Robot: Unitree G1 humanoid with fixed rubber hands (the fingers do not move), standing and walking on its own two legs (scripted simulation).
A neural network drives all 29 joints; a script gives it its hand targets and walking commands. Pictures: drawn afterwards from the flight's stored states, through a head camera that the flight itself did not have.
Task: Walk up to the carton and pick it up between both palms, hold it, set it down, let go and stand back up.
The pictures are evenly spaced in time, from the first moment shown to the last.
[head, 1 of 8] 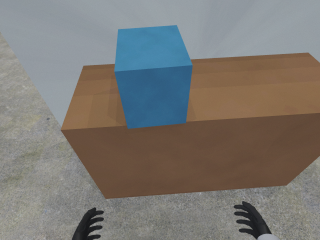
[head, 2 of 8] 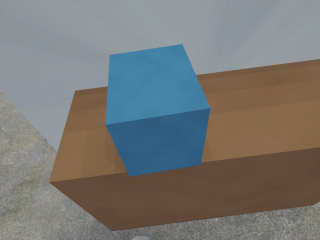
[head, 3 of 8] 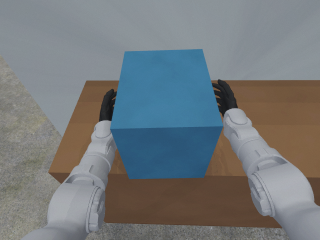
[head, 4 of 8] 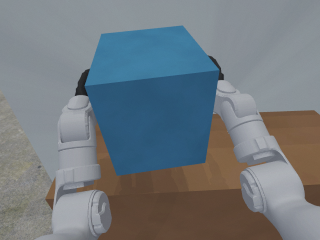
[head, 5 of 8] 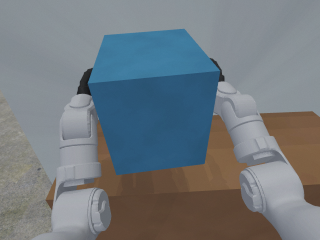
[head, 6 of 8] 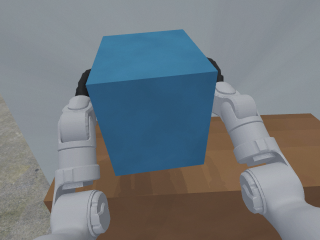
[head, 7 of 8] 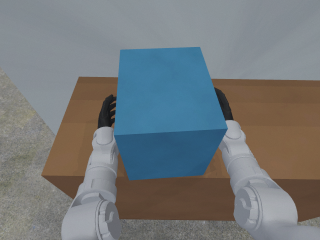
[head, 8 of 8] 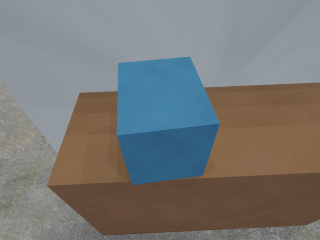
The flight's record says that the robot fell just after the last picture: no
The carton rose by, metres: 0.22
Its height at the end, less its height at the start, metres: +0.00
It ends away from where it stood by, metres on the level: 0.01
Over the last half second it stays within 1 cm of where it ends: yes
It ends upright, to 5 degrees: yes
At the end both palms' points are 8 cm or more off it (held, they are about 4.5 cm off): yes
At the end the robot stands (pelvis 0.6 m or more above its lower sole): yes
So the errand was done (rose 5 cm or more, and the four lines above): yes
